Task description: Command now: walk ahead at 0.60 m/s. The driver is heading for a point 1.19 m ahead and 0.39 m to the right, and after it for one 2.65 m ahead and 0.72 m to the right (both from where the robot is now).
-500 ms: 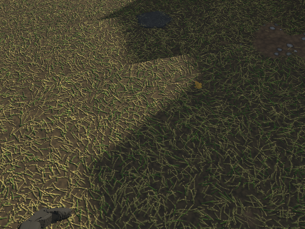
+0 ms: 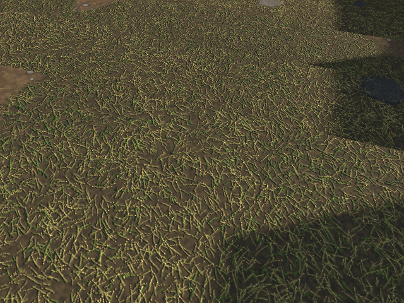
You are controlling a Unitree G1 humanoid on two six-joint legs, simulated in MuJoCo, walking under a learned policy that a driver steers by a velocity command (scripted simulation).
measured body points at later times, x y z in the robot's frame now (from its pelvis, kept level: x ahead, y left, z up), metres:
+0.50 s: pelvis +0.30 -0.03 -0.04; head +0.32 -0.03 +0.41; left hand +0.52 +0.19 -0.15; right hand +0.23 -0.29 -0.17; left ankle +0.06 +0.15 -0.61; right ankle +0.36 -0.07 -0.73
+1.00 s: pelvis +0.72 -0.18 -0.01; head +0.74 -0.21 +0.44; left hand +0.98 -0.02 -0.12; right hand +0.62 -0.47 -0.12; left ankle +0.84 -0.13 -0.73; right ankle +0.53 -0.15 -0.61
